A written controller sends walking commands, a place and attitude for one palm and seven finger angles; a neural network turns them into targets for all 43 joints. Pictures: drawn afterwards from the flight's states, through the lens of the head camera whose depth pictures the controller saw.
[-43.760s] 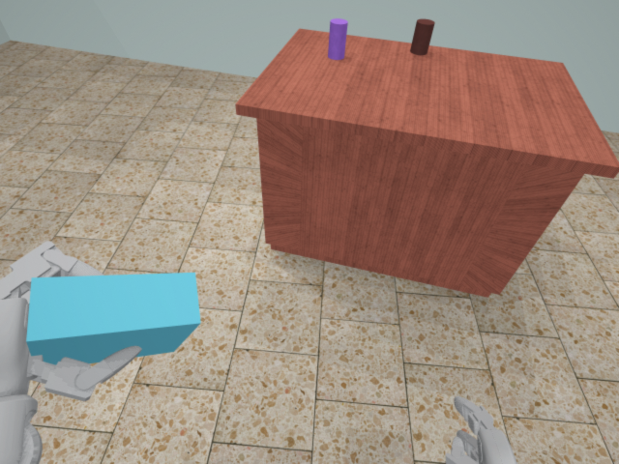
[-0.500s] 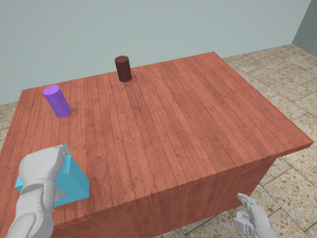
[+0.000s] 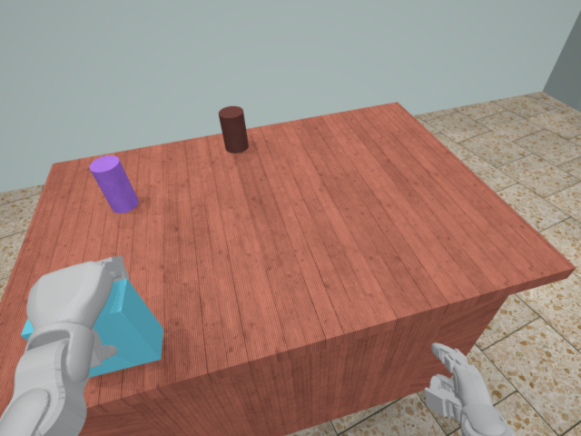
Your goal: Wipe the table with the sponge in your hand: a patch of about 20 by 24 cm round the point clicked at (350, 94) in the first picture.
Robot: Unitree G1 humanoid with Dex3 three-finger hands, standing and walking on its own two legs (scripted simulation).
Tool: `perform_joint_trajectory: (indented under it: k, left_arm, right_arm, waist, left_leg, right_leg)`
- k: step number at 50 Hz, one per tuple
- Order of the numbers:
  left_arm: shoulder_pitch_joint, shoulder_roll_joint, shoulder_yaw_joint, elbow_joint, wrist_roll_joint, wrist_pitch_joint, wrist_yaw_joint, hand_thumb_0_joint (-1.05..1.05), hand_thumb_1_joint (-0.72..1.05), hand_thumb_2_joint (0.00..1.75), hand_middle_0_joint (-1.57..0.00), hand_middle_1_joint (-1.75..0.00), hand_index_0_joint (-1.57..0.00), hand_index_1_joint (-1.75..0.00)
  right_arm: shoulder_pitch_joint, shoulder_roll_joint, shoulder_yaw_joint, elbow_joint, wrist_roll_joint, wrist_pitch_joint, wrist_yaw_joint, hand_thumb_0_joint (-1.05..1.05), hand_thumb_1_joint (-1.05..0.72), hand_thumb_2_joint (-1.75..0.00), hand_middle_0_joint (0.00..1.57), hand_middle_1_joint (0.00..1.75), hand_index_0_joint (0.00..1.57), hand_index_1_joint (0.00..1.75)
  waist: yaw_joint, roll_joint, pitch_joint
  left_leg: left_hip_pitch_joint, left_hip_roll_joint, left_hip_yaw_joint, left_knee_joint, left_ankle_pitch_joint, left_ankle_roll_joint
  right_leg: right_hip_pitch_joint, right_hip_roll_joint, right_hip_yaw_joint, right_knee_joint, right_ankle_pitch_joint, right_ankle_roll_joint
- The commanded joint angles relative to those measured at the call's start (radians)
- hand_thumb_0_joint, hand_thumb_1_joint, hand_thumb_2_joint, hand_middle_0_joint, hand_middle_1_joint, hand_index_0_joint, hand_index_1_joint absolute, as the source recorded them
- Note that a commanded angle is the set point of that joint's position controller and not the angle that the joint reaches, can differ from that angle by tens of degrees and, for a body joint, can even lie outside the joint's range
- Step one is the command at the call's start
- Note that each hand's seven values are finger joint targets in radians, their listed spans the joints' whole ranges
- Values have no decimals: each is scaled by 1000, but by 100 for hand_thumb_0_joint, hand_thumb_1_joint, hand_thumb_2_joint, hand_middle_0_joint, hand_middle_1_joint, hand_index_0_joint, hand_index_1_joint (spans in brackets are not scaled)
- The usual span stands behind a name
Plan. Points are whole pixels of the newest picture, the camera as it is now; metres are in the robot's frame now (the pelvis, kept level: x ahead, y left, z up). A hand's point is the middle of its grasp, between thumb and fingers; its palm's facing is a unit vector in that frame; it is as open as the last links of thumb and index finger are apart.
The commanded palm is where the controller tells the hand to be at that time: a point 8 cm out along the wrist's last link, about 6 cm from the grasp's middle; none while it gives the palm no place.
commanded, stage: lift the sponge slowly off the table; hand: left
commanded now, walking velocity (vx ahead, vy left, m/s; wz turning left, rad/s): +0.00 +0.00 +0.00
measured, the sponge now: (109, 339) +0.21 +0.31 +0.02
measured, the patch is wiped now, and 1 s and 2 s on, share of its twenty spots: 1.00 1.00 1.00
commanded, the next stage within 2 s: bring the sponge back beside the body in 1.30 s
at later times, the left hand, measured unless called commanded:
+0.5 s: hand (93, 288) +0.23 +0.30 +0.11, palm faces +0.06 -0.08 -1.00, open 9.6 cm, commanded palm +0.20 +0.31 +0.17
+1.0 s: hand (80, 267) +0.24 +0.31 +0.15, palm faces +0.11 -0.05 -0.99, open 9.6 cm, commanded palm +0.20 +0.30 +0.21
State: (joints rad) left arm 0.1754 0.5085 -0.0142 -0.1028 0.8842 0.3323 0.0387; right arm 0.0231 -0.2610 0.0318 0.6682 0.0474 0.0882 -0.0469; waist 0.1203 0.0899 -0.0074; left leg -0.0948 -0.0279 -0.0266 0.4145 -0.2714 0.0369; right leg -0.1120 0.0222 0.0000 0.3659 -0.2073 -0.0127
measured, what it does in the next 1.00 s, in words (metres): stands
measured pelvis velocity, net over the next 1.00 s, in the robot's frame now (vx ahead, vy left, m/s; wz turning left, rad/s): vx -0.01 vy -0.01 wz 0.00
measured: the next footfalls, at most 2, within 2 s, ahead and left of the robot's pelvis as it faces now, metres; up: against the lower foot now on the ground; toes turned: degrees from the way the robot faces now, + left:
none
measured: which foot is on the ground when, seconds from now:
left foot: down 0.00-1.00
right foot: down 0.00-1.00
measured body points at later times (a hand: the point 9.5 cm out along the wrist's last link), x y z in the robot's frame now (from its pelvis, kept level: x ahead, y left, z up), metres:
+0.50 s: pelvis -0.01 +0.00 +0.00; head -0.02 -0.04 +0.45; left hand +0.22 +0.30 +0.17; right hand +0.23 -0.21 -0.08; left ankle -0.03 +0.10 -0.74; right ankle +0.00 -0.12 -0.74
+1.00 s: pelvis -0.01 -0.01 +0.00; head -0.03 -0.05 +0.45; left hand +0.23 +0.30 +0.20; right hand +0.25 -0.20 -0.07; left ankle -0.03 +0.10 -0.74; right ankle +0.00 -0.12 -0.74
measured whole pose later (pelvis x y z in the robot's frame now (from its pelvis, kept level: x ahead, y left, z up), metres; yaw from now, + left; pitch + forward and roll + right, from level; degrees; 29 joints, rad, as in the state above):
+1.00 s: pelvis -0.01 -0.01 +0.00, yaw +0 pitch -3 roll +0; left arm -0.01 0.61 0.01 -0.15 0.84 0.42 -0.08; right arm -0.01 -0.26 0.07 0.65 0.06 0.09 -0.04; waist 0.13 0.10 0.00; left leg -0.09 -0.03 -0.03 0.38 -0.23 0.02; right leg -0.11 0.02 0.00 0.35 -0.18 -0.02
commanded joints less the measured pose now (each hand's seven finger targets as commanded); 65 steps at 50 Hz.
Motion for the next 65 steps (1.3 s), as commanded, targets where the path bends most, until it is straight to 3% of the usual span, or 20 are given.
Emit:
perform_joint_trajectory:
  k: [1, 6, 13, 14, 17, 23, 27, 30, 33, 39, 43, 45, 47, 50, 52, 53, 57, 60, 62, 65]
  left_arm:
    - [-236, 263, 174, -189, 28, 16, 39, 0, 10, 130, -120, -160, -120, -160]
    - [-310, 259, 145, -171, 23, 27, 10, 0, 10, 130, -120, -160, -120, -160]
    - [-397, 310, 177, -192, 29, -8, -11, 0, 10, 130, -120, -160, -120, -160]
    - [-396, 280, 149, -194, 27, -15, -11, 0, 10, 130, -120, -160, -120, -160]
    - [-349, 333, 214, -235, 20, -24, -6, 0, 10, 130, -120, -160, -120, -160]
    - [-312, 314, 210, -224, 2, 30, -7, 0, 10, 130, -120, -160, -120, -160]
    - [-293, 337, 227, -252, -17, 63, -27, 0, 10, 130, -120, -160, -120, -160]
    - [-319, 297, 170, -222, -14, 78, -53, 0, 10, 130, -120, -160, -120, -160]
    - [-383, 330, 183, -300, -10, 57, -64, 0, 10, 130, -120, -160, -120, -160]
    - [-452, 337, 179, -292, 15, 27, -63, 0, 10, 130, -120, -160, -120, -160]
    - [-454, 386, 234, -270, 11, 48, -53, 0, 10, 130, -120, -160, -120, -160]
    - [-457, 382, 223, -214, 9, 73, -58, 0, 10, 130, -120, -160, -120, -160]
    - [-462, 399, 240, -257, -3, 91, -66, 0, 10, 130, -120, -160, -120, -160]
    - [-438, 359, 188, -216, -20, 127, -100, 0, 10, 130, -120, -160, -120, -160]
    - [-416, 403, 230, -254, -31, 134, -119, 0, 10, 130, -120, -160, -120, -160]
    - [-417, 362, 185, -251, -30, 138, -136, 0, 10, 130, -120, -160, -120, -160]
    - [-464, 421, 219, -279, -29, 113, -166, 0, 10, 130, -120, -160, -120, -160]
    - [-483, 442, 238, -259, -21, 72, -168, 0, 10, 130, -120, -160, -120, -160]
    - [-507, 470, 269, -319, -23, 41, -153, 0, 10, 130, -120, -160, -120, -160]
    - [-481, 424, 245, -254, -26, 22, -137, 0, 10, 130, -120, -160, -120, -160]
  right_arm:
    - [-200, -118, -33, -165, 1, -43, -11, 0, -90, -90, 20, 30, 20, 30]
    - [-211, -119, -26, -166, 5, -49, -20, 0, -90, -90, 20, 30, 20, 30]
    - [-204, -117, -22, -173, 3, -69, -32, 0, -90, -90, 20, 30, 20, 30]
    - [-207, -110, -20, -174, 3, -73, -32, 0, -90, -90, 20, 30, 20, 30]
    - [-214, -120, -25, -177, 1, -74, -24, 0, -90, -90, 20, 30, 20, 30]
    - [-219, -121, -23, -188, 2, -64, -11, 0, -90, -90, 20, 30, 20, 30]
    - [-245, -127, -21, -192, 9, -56, -4, 0, -90, -90, 20, 30, 20, 30]
    - [-228, -125, -16, -193, 12, -52, -11, 0, -90, -90, 20, 30, 20, 30]
    - [-227, -120, -14, -206, 11, -68, -15, 0, -90, -90, 20, 30, 20, 30]
    - [-215, -109, -8, -189, 9, -78, -25, 0, -90, -90, 20, 30, 20, 30]
    - [-230, -115, -6, -192, 4, -70, -20, 0, -90, -90, 20, 30, 20, 30]
    - [-236, -120, -4, -180, 7, -53, -16, 0, -90, -90, 20, 30, 20, 30]
    - [-273, -121, -2, -191, 12, -51, -9, 0, -90, -90, 20, 30, 20, 30]
    - [-260, -124, 1, -195, 14, -42, -7, 0, -90, -90, 20, 30, 20, 30]
    - [-279, -129, 1, -203, 20, -45, -5, 0, -90, -90, 20, 30, 20, 30]
    - [-268, -122, 6, -217, 17, -46, -6, 0, -90, -90, 20, 30, 20, 30]
    - [-265, -128, 6, -216, 21, -49, -17, 0, -90, -90, 20, 30, 20, 30]
    - [-229, -124, 8, -214, 13, -52, -27, 0, -90, -90, 20, 30, 20, 30]
    - [-243, -122, 4, -217, 16, -68, -28, 0, -90, -90, 20, 30, 20, 30]
    - [-205, -119, 1, -205, 9, -68, -28, 0, -90, -90, 20, 30, 20, 30]
  waist:
    - [-7, -15, -151]
    - [-19, -9, -137]
    - [-9, 13, -201]
    - [-16, 26, -194]
    - [3, 31, -219]
    - [16, -3, -209]
    - [11, -17, -184]
    - [-5, -36, -162]
    - [-1, 9, -210]
    - [-12, 14, -193]
    - [15, 4, -217]
    - [7, -15, -190]
    - [14, 32, -200]
    - [4, -10, -198]
    - [6, -8, -224]
    - [9, -24, -231]
    - [-12, -40, -204]
    - [-3, -44, -208]
    - [-6, 21, -223]
    - [-1, 30, -199]
  left_leg:
    - [-18, 8, -56, -58, 330, 3]
    - [-16, 6, -54, -70, 282, 7]
    - [3, 4, -61, -72, 273, 12]
    - [6, 4, -57, -75, 280, 8]
    - [9, 5, -68, -81, 304, 4]
    - [-20, 4, -57, -74, 329, 4]
    - [-22, 5, -62, -73, 324, 3]
    - [-26, 6, -57, -69, 310, 8]
    - [1, 5, -64, -61, 311, 15]
    - [18, 9, -74, -72, 318, 6]
    - [-5, 3, -67, -73, 325, 6]
    - [-19, 4, -64, -81, 320, -3]
    - [-20, 3, -67, -86, 305, -4]
    - [-28, 5, -56, -72, 321, 2]
    - [-26, 6, -64, -67, 316, 4]
    - [-34, 3, -55, -59, 322, 10]
    - [-28, 10, -62, -58, 271, 15]
    - [-15, 4, -58, -46, 296, 17]
    - [1, 8, -70, -50, 282, 13]
    - [-5, 10, -62, -50, 303, 6]
  right_leg:
    - [86, 10, 49, -25, 235, -71]
    - [67, 8, 43, -46, 166, -68]
    - [96, 11, 36, -43, 144, -72]
    - [92, 9, 38, -46, 152, -70]
    - [126, 14, 60, -37, 185, -77]
    - [139, 3, 44, -23, 227, -73]
    - [124, 2, 73, -26, 234, -71]
    - [100, -1, 43, -32, 215, -63]
    - [110, 0, 43, -25, 200, -68]
    - [94, 8, 48, -40, 184, -74]
    - [137, 3, 57, -31, 207, -79]
    - [124, 1, 63, -41, 211, -76]
    - [125, 2, 91, -38, 193, -82]
    - [117, -8, 62, -30, 229, -69]
    - [124, -5, 87, -21, 229, -72]
    - [130, -14, 53, -10, 240, -65]
    - [84, -8, 75, -25, 179, -63]
    - [89, -15, 43, -24, 194, -60]
    - [87, -5, 79, -28, 169, -71]
    - [88, -13, 44, -32, 185, -72]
